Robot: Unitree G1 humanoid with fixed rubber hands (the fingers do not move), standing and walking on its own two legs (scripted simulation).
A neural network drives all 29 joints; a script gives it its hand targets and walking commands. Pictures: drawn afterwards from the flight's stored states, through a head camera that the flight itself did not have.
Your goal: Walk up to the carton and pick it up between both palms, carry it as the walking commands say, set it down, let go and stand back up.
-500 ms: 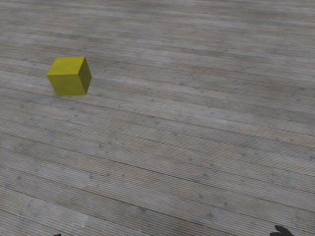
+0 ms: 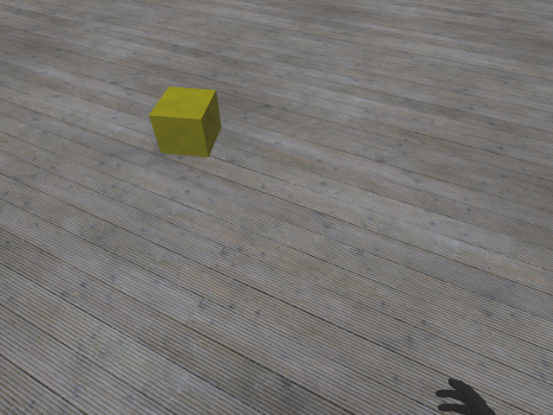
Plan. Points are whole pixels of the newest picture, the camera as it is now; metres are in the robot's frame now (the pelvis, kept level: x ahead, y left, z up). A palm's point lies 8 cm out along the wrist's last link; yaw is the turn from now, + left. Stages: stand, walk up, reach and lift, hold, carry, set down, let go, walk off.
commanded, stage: walk up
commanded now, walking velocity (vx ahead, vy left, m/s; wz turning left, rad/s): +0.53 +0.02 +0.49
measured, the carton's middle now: (188, 121) +1.73 +0.51 -0.64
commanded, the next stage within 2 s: none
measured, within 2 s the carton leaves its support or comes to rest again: neither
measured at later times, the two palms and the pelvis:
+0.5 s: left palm (140, 266) +0.42 +0.29 -0.10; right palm (430, 374) +0.22 -0.24 -0.14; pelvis +0.26 +0.03 -0.01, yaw +12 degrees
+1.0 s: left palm (103, 316) +0.33 +0.35 -0.13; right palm (291, 163) +0.73 -0.02 -0.11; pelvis +0.49 +0.14 -0.01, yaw +13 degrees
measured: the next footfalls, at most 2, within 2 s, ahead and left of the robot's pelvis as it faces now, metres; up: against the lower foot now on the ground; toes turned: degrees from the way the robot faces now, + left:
left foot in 0.04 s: +0.11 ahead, +0.17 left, +0.00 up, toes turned +8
right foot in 0.50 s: +0.43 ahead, -0.07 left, +0.00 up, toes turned +3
